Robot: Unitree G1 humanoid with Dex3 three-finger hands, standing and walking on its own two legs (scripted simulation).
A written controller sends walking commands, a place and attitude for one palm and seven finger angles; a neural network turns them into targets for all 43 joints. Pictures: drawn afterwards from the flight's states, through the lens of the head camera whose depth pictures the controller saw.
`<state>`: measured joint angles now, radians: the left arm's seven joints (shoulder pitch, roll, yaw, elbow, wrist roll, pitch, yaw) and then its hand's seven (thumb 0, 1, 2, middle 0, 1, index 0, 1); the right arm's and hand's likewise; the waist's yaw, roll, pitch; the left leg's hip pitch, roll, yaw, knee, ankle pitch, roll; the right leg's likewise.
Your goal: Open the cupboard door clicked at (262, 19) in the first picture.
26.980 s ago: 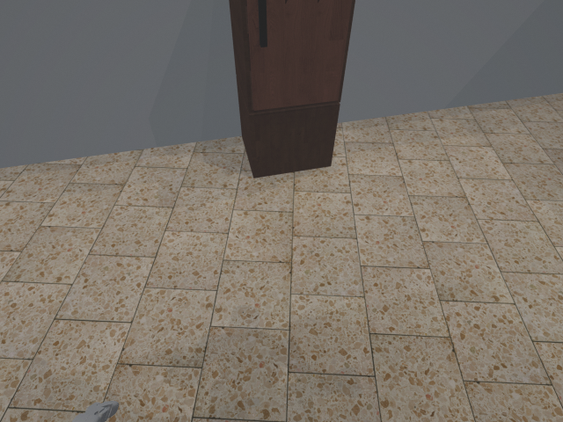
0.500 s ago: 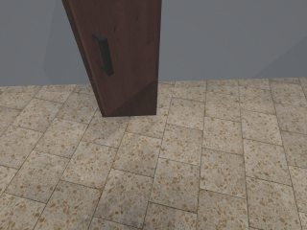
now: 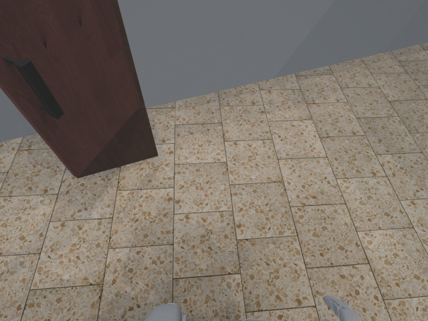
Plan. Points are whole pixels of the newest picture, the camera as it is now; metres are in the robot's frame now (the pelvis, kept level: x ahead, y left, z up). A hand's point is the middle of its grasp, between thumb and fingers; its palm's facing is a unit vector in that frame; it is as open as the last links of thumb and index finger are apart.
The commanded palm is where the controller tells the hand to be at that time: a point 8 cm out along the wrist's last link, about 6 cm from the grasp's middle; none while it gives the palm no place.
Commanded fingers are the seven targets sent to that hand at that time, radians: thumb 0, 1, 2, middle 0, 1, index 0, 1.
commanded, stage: walk to a spot facing it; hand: left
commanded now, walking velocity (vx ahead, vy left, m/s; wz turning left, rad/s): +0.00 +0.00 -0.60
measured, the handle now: (35, 88) +0.57 +0.48 +0.03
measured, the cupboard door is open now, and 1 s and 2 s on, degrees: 45 45 45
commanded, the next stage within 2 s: turn to face it in 1.72 s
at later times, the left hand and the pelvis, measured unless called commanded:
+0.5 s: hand (145, 308) +0.15 +0.15 -0.16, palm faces -0.26 -0.93 -0.28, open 7.4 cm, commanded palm none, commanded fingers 0.00 0.90 0.90 -0.20 -0.30 -0.20 -0.30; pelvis +0.01 -0.03 +0.00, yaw -17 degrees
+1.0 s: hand (208, 214) +0.36 +0.04 -0.15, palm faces -0.57 -0.81 -0.16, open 7.4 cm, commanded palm none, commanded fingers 0.00 0.90 0.90 -0.20 -0.30 -0.20 -0.30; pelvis +0.16 -0.06 +0.01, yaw -35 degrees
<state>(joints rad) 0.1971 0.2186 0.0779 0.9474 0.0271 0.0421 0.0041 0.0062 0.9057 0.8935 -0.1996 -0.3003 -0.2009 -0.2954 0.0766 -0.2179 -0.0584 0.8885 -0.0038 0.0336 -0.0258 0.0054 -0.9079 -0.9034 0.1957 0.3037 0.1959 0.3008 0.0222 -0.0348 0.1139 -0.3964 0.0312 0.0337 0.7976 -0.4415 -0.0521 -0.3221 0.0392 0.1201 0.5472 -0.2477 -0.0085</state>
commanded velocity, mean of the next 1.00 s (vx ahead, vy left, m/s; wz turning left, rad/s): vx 0.22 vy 0.00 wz -0.57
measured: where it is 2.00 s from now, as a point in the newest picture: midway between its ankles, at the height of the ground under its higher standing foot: (307, 245)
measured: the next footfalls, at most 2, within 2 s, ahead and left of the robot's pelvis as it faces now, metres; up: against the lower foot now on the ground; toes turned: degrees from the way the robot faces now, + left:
left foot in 0.06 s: +0.05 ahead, +0.14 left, +0.00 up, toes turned +0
right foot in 0.38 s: +0.01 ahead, -0.15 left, +0.00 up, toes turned -16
